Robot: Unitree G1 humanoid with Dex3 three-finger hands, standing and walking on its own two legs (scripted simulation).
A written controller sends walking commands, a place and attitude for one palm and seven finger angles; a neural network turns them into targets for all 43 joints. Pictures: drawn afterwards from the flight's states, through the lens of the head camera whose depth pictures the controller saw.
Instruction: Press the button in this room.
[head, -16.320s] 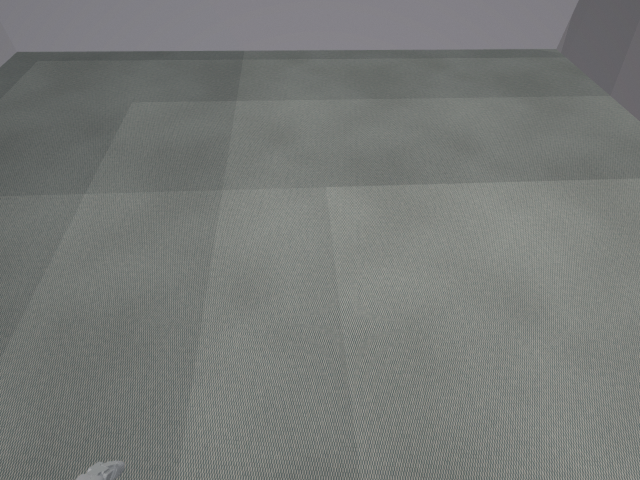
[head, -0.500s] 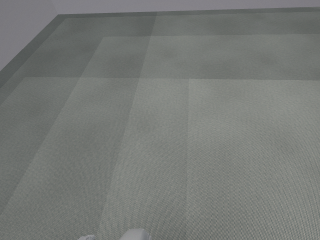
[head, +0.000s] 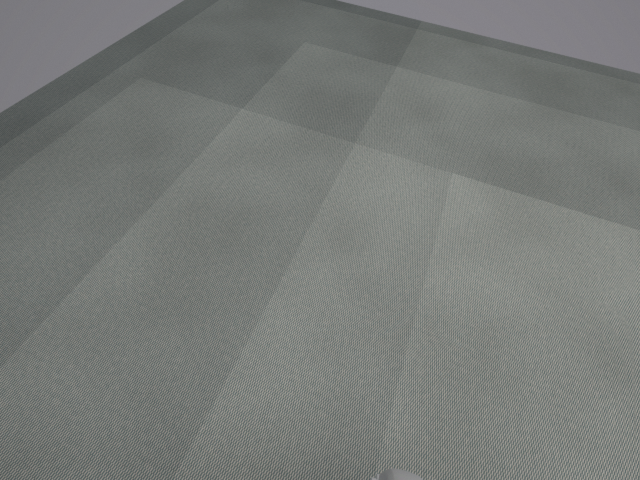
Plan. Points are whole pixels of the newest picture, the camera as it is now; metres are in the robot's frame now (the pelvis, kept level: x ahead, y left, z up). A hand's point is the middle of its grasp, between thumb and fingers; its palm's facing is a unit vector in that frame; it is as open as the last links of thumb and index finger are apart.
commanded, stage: turn or walk to find it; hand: left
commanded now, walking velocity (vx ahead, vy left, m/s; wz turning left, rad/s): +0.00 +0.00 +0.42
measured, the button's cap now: out of the picture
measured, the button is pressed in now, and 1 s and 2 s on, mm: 0 0 0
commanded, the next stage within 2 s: stand and wait in 1.40 s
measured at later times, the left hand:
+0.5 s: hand out of the picture +0.04 +0.16 -0.15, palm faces +0.21 -0.94 -0.28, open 7.4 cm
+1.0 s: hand out of the picture -0.10 +0.22 -0.17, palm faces +0.46 -0.85 -0.25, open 7.4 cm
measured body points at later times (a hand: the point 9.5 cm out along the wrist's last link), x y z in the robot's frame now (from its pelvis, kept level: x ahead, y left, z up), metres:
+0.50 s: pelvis -0.01 -0.05 +0.00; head +0.02 -0.07 +0.45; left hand +0.03 +0.21 -0.13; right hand +0.06 -0.30 -0.17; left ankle -0.07 +0.09 -0.65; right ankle +0.00 -0.14 -0.74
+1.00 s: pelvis -0.05 +0.00 +0.00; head -0.04 +0.03 +0.45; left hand -0.12 +0.27 -0.15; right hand +0.14 -0.18 -0.13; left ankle -0.08 +0.09 -0.74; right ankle +0.00 -0.14 -0.67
